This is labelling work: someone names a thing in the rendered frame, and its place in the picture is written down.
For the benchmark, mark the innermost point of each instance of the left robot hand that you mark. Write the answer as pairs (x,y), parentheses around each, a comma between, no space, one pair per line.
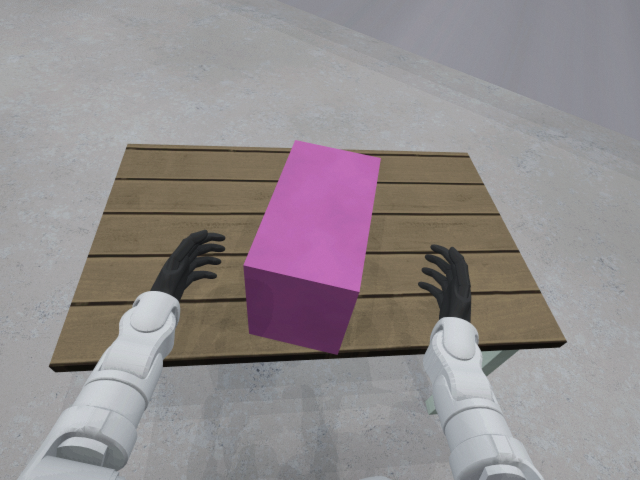
(177,273)

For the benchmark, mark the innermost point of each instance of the robot left forearm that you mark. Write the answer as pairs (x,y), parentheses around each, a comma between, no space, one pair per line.
(100,427)

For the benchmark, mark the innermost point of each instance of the left robot upper arm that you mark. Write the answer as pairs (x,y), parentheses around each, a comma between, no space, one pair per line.
(54,468)

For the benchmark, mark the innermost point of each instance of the table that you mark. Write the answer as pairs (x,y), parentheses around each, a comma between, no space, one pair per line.
(163,193)

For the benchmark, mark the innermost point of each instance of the robot right forearm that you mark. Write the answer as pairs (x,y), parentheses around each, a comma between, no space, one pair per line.
(480,441)

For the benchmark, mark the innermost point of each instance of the carton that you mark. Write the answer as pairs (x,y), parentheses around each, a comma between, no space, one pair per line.
(304,269)

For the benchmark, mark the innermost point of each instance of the right robot hand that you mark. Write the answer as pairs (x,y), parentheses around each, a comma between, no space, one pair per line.
(454,299)

